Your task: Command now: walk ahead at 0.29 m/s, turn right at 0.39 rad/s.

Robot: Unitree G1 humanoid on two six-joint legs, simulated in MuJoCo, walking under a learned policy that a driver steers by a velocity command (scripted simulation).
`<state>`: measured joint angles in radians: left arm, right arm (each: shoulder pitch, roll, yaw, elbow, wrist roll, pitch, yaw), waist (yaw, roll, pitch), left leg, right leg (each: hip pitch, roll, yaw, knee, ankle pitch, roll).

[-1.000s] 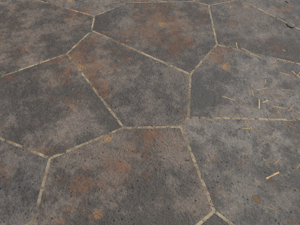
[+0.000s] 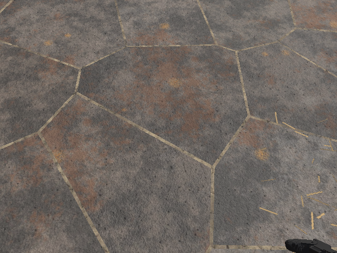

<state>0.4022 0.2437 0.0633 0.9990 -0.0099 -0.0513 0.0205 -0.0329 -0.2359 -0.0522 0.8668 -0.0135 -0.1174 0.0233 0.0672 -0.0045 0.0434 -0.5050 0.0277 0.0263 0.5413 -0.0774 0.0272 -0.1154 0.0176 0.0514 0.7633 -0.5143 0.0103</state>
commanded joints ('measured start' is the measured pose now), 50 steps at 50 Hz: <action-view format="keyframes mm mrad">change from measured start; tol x16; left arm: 1 29 133 26 -100 -31 -23 7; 18 -253 112 55 -305 -5 103 -33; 23 -128 328 115 -313 12 99 1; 50 -185 214 74 -357 5 86 22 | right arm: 1 290 -179 -42 1 2 19 -18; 11 63 -176 -44 -4 -8 47 -58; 50 67 -179 -43 -89 11 91 -45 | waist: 1 -146 189 -413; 7 -20 125 -110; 20 -42 108 -100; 23 -67 -359 -129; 27 -62 -80 -171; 43 -109 -161 -152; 46 -55 305 -130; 50 -38 129 -71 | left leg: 1 796 398 -433 -80 598 251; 6 238 287 -108 -270 359 210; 18 377 331 65 -262 114 164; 22 273 204 185 101 -46 -11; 23 -71 46 229 424 -551 -106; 24 -157 -13 19 620 -643 -113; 30 -104 4 -78 568 -312 -81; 43 231 -62 -80 -107 -144 -59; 46 400 389 -559 -254 228 242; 50 351 240 -300 -220 155 179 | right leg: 1 -553 -7 85 587 -144 14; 12 -342 -127 -47 138 298 14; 20 -244 -67 -138 -198 275 -49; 22 -25 -115 6 -367 668 -126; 23 153 -349 350 -352 1082 -281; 43 -101 -147 394 -334 547 -183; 46 -483 128 90 142 -157 -25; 50 -489 57 126 444 43 43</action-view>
